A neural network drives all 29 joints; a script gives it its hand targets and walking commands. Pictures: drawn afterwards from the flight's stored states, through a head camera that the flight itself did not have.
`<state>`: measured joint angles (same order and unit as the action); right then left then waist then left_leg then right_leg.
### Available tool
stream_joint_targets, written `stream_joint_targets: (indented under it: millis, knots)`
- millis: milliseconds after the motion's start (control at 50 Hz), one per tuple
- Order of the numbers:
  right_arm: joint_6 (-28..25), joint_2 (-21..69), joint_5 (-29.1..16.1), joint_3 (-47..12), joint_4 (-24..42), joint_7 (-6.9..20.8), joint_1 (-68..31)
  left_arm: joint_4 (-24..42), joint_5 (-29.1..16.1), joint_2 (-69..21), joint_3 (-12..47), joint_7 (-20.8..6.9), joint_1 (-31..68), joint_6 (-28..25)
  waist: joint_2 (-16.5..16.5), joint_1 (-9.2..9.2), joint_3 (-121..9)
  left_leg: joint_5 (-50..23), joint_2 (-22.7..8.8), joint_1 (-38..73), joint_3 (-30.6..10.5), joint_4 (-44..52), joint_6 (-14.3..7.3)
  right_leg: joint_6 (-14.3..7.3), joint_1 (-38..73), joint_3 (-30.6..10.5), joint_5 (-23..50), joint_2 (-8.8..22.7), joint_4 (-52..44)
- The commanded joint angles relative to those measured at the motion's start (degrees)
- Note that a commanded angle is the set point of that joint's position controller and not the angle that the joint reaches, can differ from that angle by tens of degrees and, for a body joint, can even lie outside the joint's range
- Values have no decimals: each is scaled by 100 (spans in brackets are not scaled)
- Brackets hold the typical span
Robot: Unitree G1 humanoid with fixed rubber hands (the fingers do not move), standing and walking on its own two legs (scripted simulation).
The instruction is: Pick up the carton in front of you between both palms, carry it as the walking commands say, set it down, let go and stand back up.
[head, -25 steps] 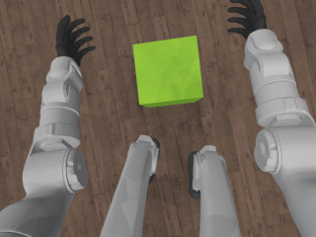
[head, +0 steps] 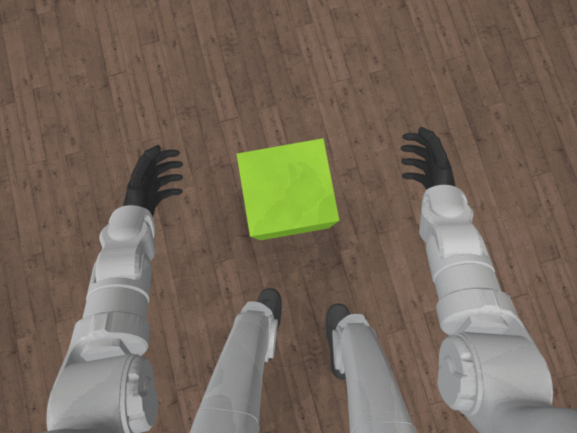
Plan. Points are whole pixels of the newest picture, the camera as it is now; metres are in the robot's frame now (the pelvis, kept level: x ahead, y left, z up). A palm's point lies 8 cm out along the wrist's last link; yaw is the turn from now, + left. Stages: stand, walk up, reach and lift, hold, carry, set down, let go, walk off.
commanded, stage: let go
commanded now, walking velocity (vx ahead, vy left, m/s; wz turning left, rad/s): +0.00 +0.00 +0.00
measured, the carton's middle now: (288, 195) +0.47 +0.06 -0.56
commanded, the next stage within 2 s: stand in 1.08 s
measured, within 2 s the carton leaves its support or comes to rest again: neither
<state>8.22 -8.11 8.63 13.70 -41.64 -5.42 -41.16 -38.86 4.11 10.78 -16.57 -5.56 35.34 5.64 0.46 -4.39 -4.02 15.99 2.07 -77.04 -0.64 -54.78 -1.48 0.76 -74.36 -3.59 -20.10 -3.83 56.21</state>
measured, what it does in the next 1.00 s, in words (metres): rises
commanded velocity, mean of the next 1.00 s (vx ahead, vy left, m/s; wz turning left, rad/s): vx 0.00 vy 0.00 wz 0.00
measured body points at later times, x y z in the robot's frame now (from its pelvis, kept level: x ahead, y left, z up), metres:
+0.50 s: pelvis +0.07 +0.00 +0.08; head +0.16 -0.02 +0.52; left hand +0.25 +0.24 +0.01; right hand +0.31 -0.21 -0.01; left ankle +0.06 +0.10 -0.65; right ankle +0.03 -0.12 -0.65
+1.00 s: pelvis +0.05 -0.03 +0.09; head +0.06 -0.03 +0.54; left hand +0.22 +0.22 +0.02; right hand +0.24 -0.25 +0.01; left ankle +0.06 +0.10 -0.65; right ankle +0.03 -0.12 -0.65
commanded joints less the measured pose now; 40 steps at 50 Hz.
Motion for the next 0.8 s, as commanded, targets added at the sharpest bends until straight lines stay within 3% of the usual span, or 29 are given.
stream_joint_targets:
  millis: [0, 100, 160, 240, 360, 460, 540, 620, 780]
  knots:
    - [-338, -372, -267, -226, 1446, 26, -9, 1289, 42, 849, 200, -36, -334, -255, -105, -283, -3992, -2076, -2, 4822, -73, 830, 182, 116, 2281, 273, 901, 22, -1224]
    - [-586, -533, -360, -336, 1266, 236, 1438, 1136, -274, 462, 663, 14, -1637, -399, -173, -58, -3315, -2505, -192, 5985, -401, 1286, 271, 24, 2421, 348, 795, 31, -1635]
    - [-722, -545, -301, -302, 1109, 321, 2453, 1091, -374, 316, 862, 37, -2530, -521, -268, 3, -3050, -3200, -286, 6688, -547, 1527, 297, -13, 2516, 343, 920, -1, -1899]
    - [-939, -627, -418, -375, 1371, 394, 3307, 1519, -548, 381, 1140, 150, -3224, -719, -527, 73, -2947, -4239, -350, 7627, -728, 1736, 348, -46, 2941, 241, 1242, 21, -2270]
    - [-1067, -656, -508, -606, 1648, 554, 4203, 1947, -588, 491, 1239, 281, -4286, -795, -333, 166, -2055, -4343, -280, 7762, -654, 2250, 415, -76, 4335, 118, 1830, 95, -2884]
    - [-947, -741, -545, -830, 1801, 619, 4960, 1862, -615, 602, 1295, 217, -4942, -649, 243, 266, -991, -3068, -124, 7134, -326, 2838, 342, -32, 5835, 61, 2403, 218, -3289]
    - [-769, -743, -661, -944, 1994, 703, 5213, 1894, -615, 646, 1353, 106, -4872, -474, 529, 365, -224, -1930, -17, 6915, -108, 3139, 251, 36, 6461, 29, 2315, 314, -3531]
    - [-541, -732, -770, -996, 2174, 793, 5165, 1948, -508, 768, 1296, 79, -4581, -254, 399, 433, 235, -1221, 81, 7048, -5, 3182, 184, 59, 6400, 16, 1796, 425, -3677]
    - [-131, -828, -882, -1129, 2186, 935, 5004, 1989, -153, 776, 1077, 135, -4539, 238, -129, 292, 969, -636, 117, 7383, 129, 2966, 218, -42, 6012, -70, 828, 659, -3881]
